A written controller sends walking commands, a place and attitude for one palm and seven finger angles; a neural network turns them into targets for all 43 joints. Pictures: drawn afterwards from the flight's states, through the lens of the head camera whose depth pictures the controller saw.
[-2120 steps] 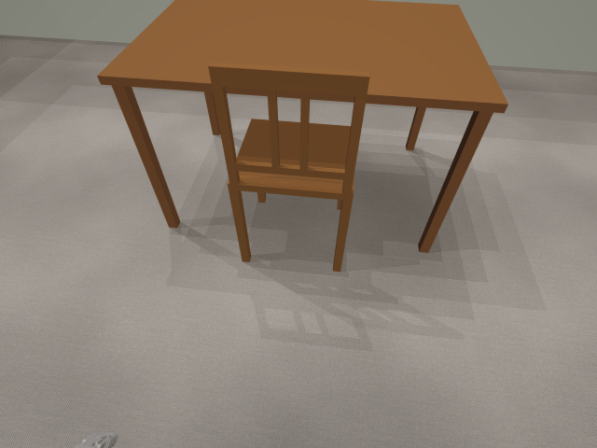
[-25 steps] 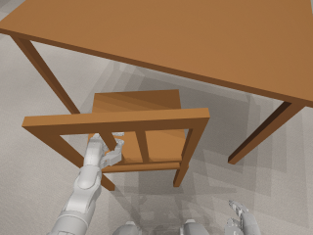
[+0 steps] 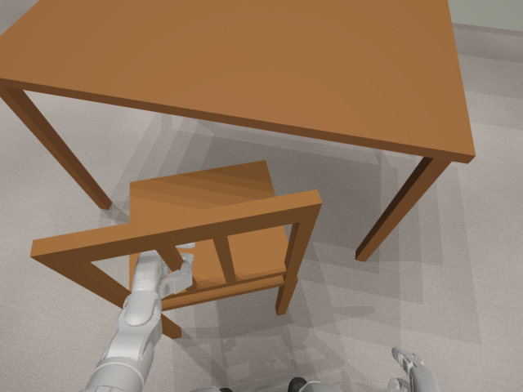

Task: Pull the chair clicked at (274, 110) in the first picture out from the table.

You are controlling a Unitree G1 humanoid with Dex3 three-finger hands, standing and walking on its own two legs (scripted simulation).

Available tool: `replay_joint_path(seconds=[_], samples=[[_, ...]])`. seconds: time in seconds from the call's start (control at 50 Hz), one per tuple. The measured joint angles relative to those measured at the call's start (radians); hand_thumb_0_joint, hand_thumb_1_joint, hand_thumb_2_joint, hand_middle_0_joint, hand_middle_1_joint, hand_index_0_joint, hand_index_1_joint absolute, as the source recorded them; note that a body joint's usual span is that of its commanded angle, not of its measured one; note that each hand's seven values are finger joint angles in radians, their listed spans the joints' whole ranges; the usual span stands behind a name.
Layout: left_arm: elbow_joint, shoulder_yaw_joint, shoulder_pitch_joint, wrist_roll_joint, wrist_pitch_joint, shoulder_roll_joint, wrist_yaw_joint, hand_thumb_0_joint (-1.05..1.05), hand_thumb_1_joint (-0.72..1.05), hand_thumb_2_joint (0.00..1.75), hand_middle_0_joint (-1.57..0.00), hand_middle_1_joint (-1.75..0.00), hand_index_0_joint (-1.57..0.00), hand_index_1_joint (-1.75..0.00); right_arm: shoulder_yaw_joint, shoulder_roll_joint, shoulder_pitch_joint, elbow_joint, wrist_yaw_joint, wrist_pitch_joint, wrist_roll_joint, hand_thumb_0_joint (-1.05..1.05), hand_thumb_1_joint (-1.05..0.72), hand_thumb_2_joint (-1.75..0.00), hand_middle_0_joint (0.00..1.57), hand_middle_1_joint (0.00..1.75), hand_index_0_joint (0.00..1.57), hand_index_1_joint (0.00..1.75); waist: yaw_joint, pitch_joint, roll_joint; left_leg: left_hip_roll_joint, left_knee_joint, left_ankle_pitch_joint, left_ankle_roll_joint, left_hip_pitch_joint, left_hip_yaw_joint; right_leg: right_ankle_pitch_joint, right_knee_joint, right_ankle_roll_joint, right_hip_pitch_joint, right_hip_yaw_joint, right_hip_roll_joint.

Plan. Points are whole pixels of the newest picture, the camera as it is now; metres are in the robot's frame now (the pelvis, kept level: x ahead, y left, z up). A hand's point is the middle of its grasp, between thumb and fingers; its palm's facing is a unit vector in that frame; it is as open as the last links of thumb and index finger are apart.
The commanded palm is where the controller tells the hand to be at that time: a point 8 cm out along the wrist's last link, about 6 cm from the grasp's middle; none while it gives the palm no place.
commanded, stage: step backward, pulling the chair out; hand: left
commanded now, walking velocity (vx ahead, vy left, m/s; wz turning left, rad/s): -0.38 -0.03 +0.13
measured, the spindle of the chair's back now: (179, 268) +0.33 +0.16 -0.12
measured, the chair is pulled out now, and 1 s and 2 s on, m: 0.22 0.35 0.44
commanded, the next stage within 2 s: none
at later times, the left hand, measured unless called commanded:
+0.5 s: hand (188, 334) +0.21 +0.12 -0.07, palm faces +0.08 -0.99 -0.15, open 5.3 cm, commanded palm +0.18 +0.16 -0.07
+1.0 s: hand (190, 355) +0.18 +0.11 -0.07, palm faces +0.10 -0.98 -0.15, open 5.4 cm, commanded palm +0.15 +0.16 -0.07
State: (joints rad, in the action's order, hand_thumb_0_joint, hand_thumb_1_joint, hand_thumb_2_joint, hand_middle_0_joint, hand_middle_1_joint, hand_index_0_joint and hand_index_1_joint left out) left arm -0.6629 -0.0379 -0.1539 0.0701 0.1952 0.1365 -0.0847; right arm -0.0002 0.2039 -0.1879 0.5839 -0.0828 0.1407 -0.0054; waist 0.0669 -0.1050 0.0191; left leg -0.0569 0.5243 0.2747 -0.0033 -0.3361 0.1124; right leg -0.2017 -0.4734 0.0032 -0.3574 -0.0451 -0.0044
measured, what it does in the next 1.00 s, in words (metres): walks backwards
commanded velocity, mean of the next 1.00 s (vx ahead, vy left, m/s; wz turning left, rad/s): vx -0.38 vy -0.01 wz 0.09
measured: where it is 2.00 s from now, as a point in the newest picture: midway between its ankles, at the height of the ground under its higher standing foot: outside the picture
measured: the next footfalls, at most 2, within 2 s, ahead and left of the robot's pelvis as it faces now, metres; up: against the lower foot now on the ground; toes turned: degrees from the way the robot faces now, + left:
left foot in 1.10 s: -0.13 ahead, +0.13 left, +0.00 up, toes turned +3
right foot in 1.66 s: -0.14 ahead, -0.13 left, +0.00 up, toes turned -1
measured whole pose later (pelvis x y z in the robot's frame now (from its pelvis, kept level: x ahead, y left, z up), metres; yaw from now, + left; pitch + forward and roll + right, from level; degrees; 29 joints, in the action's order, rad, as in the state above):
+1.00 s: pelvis -0.12 -0.02 -0.01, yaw +3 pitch +2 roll +2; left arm -0.71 -0.02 -0.16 0.04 0.21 0.09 -0.13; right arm 0.00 0.25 -0.17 0.71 -0.08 0.02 0.00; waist 0.05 -0.12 0.01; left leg 0.02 0.91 0.48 0.04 -0.47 -0.04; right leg -0.15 -0.56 0.02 -0.44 -0.04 -0.05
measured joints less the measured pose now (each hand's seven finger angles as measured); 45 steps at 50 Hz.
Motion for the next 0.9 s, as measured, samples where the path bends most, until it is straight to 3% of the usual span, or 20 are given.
replay_joint_path(seconds=[0.22, 0.38, 0.5, 0.56, 0.62, 0.72, 0.82, 0.86, 0.9], samples=[[-0.065, 0.029, -0.016, -0.005, 0.005, -0.023, -0.031, 0.07, 0.70, 0.77, -0.32, -1.13, -0.50, -1.45, -0.005, 0.011, 0.013, 0.030, -0.033, -0.006, -0.012, 0.01, -0.91, -0.90, 0.20, 0.30, 0.21, 0.30, 0.000, 0.021, 0.003, 0.012, 0.019, -0.055, -0.004, -0.049, -0.017, 0.037, -0.034, 0.006, -0.047, -0.017, -0.015], [-0.090, 0.059, -0.016, -0.010, 0.019, -0.021, -0.037, 0.06, 0.69, 0.77, -0.32, -1.15, -0.50, -1.45, -0.002, 0.027, -0.012, 0.029, -0.035, -0.028, -0.014, 0.01, -0.91, -0.90, 0.20, 0.30, 0.20, 0.30, -0.016, 0.030, -0.007, 0.020, 0.027, -0.094, -0.006, -0.076, -0.023, 0.057, -0.066, 0.013, -0.081, -0.023, -0.025], [-0.132, 0.063, -0.025, -0.019, 0.047, -0.038, -0.053, 0.05, 0.68, 0.78, -0.33, -1.14, -0.50, -1.45, 0.003, 0.037, -0.024, 0.066, -0.025, -0.060, -0.016, 0.01, -0.91, -0.90, 0.20, 0.30, 0.20, 0.30, -0.018, 0.028, 0.008, 0.031, 0.071, 0.013, 0.009, -0.101, -0.050, 0.095, -0.030, 0.018, -0.073, -0.032, -0.025], [-0.152, 0.071, -0.040, -0.028, 0.050, -0.042, -0.057, 0.05, 0.68, 0.77, -0.33, -1.15, -0.50, -1.45, 0.001, 0.046, -0.033, 0.079, -0.023, -0.069, -0.016, 0.01, -0.91, -0.90, 0.20, 0.30, 0.20, 0.30, -0.013, 0.027, 0.012, 0.037, 0.048, -0.060, -0.003, -0.097, -0.059, 0.109, -0.019, 0.011, -0.067, -0.037, -0.027], [-0.159, 0.083, -0.049, -0.028, 0.049, -0.033, -0.055, 0.04, 0.68, 0.77, -0.32, -1.15, -0.50, -1.45, -0.004, 0.044, -0.041, 0.075, -0.025, -0.070, -0.017, 0.01, -0.91, -0.90, 0.20, 0.30, 0.20, 0.30, -0.012, 0.025, 0.016, 0.027, 0.033, -0.138, -0.020, -0.097, -0.056, 0.026, -0.062, 0.006, -0.087, -0.036, -0.019], [-0.135, 0.079, -0.061, -0.019, 0.026, -0.011, -0.038, 0.04, 0.69, 0.76, -0.31, -1.16, -0.50, -1.45, -0.011, 0.008, -0.044, 0.061, -0.018, -0.075, -0.007, 0.01, -0.91, -0.90, 0.20, 0.30, 0.20, 0.30, -0.005, 0.008, 0.011, 0.022, 0.044, -0.138, -0.017, -0.110, -0.070, -0.132, -0.162, 0.014, -0.075, 0.000, -0.003], [-0.089, 0.053, -0.062, -0.012, 0.018, 0.007, -0.022, 0.04, 0.68, 0.77, -0.32, -1.17, -0.50, -1.45, -0.016, -0.014, -0.016, 0.073, -0.005, -0.105, -0.001, 0.01, -0.91, -0.90, 0.20, 0.30, 0.20, 0.30, -0.024, -0.039, 0.031, -0.017, 0.075, -0.135, 0.005, -0.126, -0.080, 0.024, -0.098, 0.015, -0.049, -0.023, 0.020], [-0.067, 0.040, -0.043, -0.013, 0.020, 0.009, -0.023, 0.04, 0.67, 0.78, -0.33, -1.17, -0.50, -1.45, -0.014, -0.016, -0.011, 0.078, -0.004, -0.112, -0.002, 0.01, -0.91, -0.90, 0.20, 0.30, 0.21, 0.30, -0.020, -0.038, 0.024, -0.007, 0.114, -0.043, 0.014, -0.147, -0.085, 0.047, -0.109, 0.025, -0.064, -0.022, 0.013], [-0.054, 0.030, -0.027, -0.017, 0.023, -0.005, -0.032, 0.04, 0.67, 0.78, -0.33, -1.17, -0.50, -1.45, -0.008, -0.003, -0.003, 0.091, -0.002, -0.116, 0.000, 0.01, -0.91, -0.90, 0.20, 0.30, 0.21, 0.30, -0.018, -0.033, 0.017, 0.025, 0.245, 0.092, 0.026, -0.183, -0.112, 0.033, -0.114, 0.030, -0.076, -0.015, 0.001]])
